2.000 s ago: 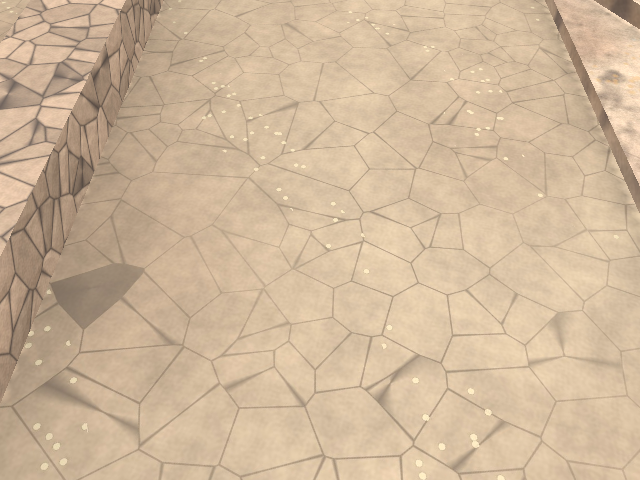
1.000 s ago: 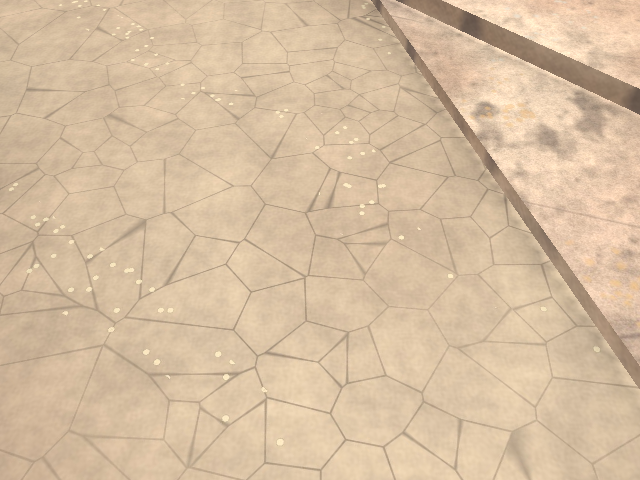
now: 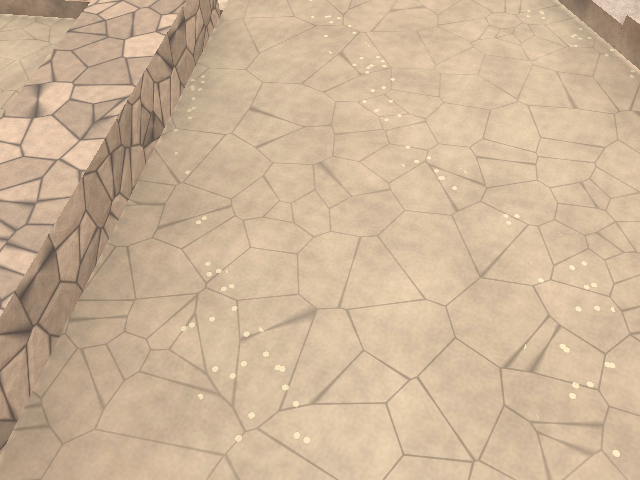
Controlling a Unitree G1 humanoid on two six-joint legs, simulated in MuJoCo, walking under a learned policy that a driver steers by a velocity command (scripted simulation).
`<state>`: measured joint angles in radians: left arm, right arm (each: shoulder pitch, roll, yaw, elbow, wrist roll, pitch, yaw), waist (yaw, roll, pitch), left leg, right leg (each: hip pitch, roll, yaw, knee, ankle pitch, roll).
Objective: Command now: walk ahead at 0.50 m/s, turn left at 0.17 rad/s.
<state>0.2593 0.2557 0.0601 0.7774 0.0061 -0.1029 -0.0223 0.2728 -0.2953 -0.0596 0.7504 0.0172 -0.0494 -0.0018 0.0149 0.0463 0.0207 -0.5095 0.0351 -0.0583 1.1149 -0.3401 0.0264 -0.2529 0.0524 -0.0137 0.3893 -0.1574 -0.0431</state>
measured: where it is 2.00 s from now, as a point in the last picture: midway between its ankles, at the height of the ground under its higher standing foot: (384, 315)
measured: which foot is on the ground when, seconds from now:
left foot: up 0.00-0.28, down 0.30-0.86, up 0.88-1.00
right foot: down 0.00-0.32, up 0.34-0.82, down 0.84-1.00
